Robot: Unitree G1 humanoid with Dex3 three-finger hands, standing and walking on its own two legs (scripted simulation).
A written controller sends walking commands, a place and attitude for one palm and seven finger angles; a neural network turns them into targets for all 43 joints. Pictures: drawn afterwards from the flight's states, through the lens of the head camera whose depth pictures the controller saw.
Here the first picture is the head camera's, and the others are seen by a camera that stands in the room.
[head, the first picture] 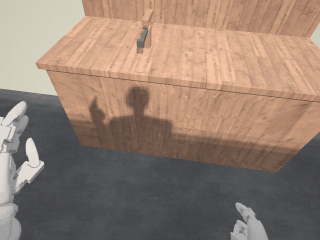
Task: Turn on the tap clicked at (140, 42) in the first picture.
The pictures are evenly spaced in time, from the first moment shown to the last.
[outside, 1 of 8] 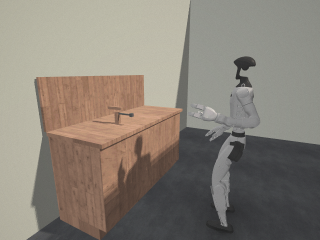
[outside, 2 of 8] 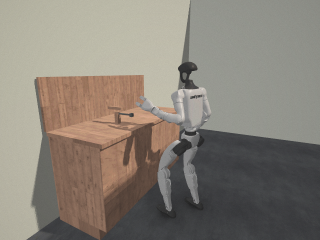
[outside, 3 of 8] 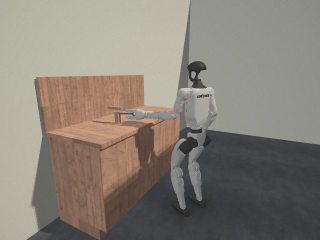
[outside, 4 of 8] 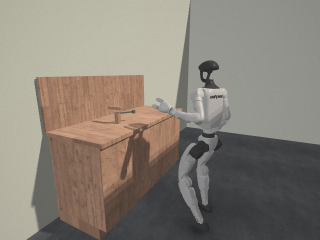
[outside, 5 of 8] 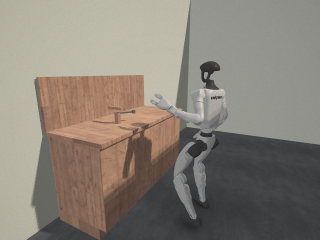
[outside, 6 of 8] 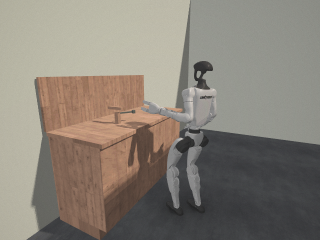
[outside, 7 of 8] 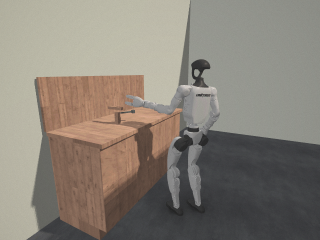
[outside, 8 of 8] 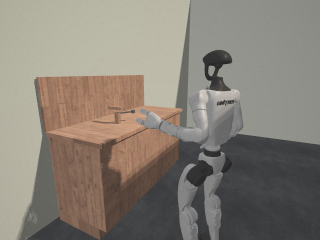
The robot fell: no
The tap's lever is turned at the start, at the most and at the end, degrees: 0 67 60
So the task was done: yes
